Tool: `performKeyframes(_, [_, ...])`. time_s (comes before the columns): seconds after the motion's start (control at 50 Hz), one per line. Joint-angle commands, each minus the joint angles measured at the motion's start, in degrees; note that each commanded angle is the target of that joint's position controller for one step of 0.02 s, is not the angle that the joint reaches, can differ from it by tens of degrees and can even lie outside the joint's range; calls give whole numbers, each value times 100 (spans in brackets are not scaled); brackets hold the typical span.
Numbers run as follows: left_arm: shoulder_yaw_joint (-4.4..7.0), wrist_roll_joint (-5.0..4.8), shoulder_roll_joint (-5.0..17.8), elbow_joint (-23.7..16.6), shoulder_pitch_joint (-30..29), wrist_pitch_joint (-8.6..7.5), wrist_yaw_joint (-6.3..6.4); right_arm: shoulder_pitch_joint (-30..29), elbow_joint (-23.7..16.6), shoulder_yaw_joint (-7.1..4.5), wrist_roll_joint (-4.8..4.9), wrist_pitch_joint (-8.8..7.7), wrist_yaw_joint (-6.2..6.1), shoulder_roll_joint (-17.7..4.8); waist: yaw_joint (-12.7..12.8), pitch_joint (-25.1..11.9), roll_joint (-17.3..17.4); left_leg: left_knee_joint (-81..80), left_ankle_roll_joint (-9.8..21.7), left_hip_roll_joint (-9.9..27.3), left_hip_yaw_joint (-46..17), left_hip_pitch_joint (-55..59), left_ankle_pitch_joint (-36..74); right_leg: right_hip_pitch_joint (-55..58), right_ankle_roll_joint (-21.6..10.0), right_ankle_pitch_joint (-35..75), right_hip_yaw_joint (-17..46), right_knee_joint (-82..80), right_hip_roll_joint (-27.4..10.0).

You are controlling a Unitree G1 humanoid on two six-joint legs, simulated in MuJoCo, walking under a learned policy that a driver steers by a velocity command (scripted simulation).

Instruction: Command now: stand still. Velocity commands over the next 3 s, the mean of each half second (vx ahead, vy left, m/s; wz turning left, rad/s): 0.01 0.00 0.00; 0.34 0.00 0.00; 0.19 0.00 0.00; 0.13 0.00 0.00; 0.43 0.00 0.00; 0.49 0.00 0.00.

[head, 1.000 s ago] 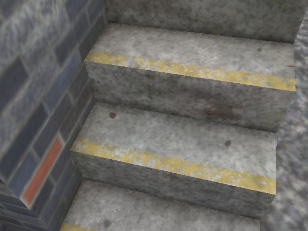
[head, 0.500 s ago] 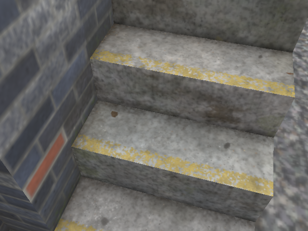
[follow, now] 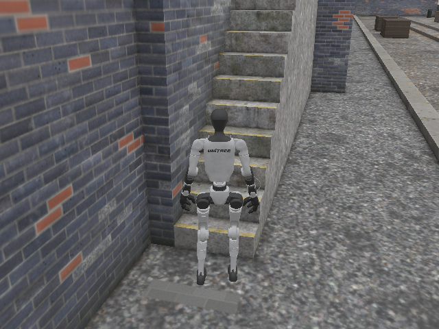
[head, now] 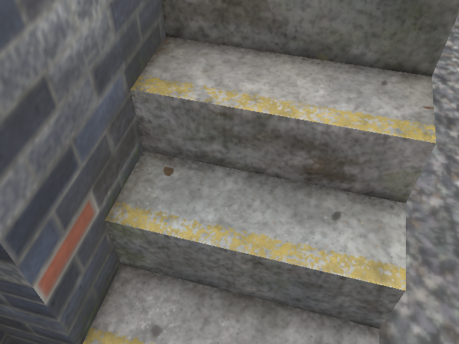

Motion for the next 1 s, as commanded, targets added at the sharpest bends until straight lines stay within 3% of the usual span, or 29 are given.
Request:
performKeyframes(0.02, [118,-18,631,-127,40,-60,1,181,-119,-93,5,-36,-32,-592,-9,-155,-18,-503,2,116,-79,-572,453,579,-161,885,434,-375,-395])
performKeyframes(0.44, [69,-15,649,238,62,-71,-11,364,111,-71,15,-14,-78,-637,-17,-99,22,-565,-10,122,-25,-623,342,508,-175,736,434,-497,-374])
performKeyframes(0.48, [39,2,570,293,108,-64,4,430,184,-43,9,0,-97,-537,4,-164,15,-603,-2,33,74,-593,-141,498,-159,-236,397,-653,-289])
performKeyframes(0.52, [77,-25,723,260,24,-60,42,382,161,-57,34,0,-139,-551,4,-16,-179,-333,58,-130,251,-746,-689,251,-241,-1416,529,-787,-297])
performKeyframes(0.58, [140,-86,864,200,185,-128,45,405,95,-63,73,-81,-172,-485,53,179,-521,361,235,-197,390,-1215,-1089,68,-601,-2805,1214,-1053,-764])
performKeyframes(0.64, [185,-100,991,133,383,-187,36,313,4,-76,83,-184,-121,-446,105,279,-699,811,357,-17,437,-1384,-883,25,-973,-2914,2008,-1245,-1362])
performKeyframes(0.68, [173,-105,934,-17,151,-189,34,558,57,-85,102,-212,-70,-393,-76,335,-619,397,508,-5,477,-1015,-911,-253,-886,-2644,1750,-1056,-1238])
performKeyframes(0.7, [137,-116,813,-129,-113,-199,24,754,119,-101,109,-236,-42,-396,-232,393,-464,43,602,-21,421,-760,-846,-423,-741,-2284,1361,-784,-973])
performKeyframes(0.72, [69,-132,585,-205,-215,-209,2,863,161,-118,92,-254,-12,-442,-256,466,-79,-191,695,65,137,-508,-738,-674,-586,-1575,854,-276,-593])
performKeyframes(0.74, [1,-106,347,-212,-150,-261,-9,1111,227,-214,103,-274,6,-744,-263,356,761,-509,857,404,-486,-131,-444,-985,-346,-969,91,696,-18])
performKeyframes(0.76, [-15,-28,312,-270,-161,-351,-5,1625,320,-333,121,-272,24,-1055,-412,222,1572,-864,1230,996,-1447,668,221,-1851,-113,-1020,-348,1754,281])
performKeyframes(0.78, [10,-37,513,-358,-424,-405,-59,2255,474,-386,21,-285,-8,-1062,-708,145,1657,-1246,1829,1812,-2501,1251,1039,-2756,15,-2203,-248,3107,237])
performKeyframes(0.8, [38,-140,550,-472,-750,-434,-120,2336,495,-415,-92,-360,-58,-1087,-668,277,973,-1176,2054,2201,-2735,1675,1763,-3631,18,-2446,220,4336,-41])
performKeyframes(0.82, [-5,-201,400,-502,-778,-484,-186,2180,449,-453,-73,-392,-93,-1067,-505,259,627,-1035,1983,2196,-2414,2025,2410,-4207,-81,-2106,503,5002,-195])
performKeyframes(0.84, [-17,-198,379,-523,-810,-530,-245,1945,387,-432,-17,-379,-125,-898,-352,193,388,-1018,1738,2069,-1942,2175,2863,-4509,-147,-1625,573,5192,-366])
performKeyframes(0.9, [-70,-132,168,-556,-885,-542,-362,1612,227,-284,15,-223,-170,-425,-155,-35,250,-1308,1241,1463,-836,1647,3245,-3922,-3,-834,-5,4816,-526])
performKeyframes(0.92, [-185,-120,-213,-434,-593,-454,-408,1793,293,-284,-4,-136,-190,-472,-131,-233,823,-1256,1301,1333,-548,1321,3449,-3498,129,-1378,-551,5755,-306])
performKeyframes(0.96, [-246,-140,-179,-612,-721,-377,-421,1426,150,-258,34,-101,-243,-473,122,28,639,-1444,1222,1239,-214,504,3098,-3134,195,-1329,-410,5385,-547])
performKeyframes(0.98, [-275,-91,-191,-632,-714,-404,-410,1188,97,-233,54,-65,-252,-513,298,34,664,-1370,1165,1175,-11,120,4055,-2646,105,-1295,-569,5199,-460])
performKeyframes(1.0, [-270,-24,-96,-700,-674,-425,-373,954,13,-241,63,-20,-281,-704,477,-101,748,-1147,1099,1232,144,-29,5622,-2170,-70,-1364,-676,4867,-362])
Next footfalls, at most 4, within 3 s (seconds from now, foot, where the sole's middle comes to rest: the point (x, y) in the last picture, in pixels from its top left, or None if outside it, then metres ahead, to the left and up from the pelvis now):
1.12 right None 0.17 -0.10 -0.78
1.56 left None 0.29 0.13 -0.58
1.96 right None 0.16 -0.12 -0.78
2.22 left None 0.40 0.09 -0.57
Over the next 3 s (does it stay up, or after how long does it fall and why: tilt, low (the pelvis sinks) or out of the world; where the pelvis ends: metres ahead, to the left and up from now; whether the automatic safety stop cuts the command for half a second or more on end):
stays up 0.53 -0.16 0.35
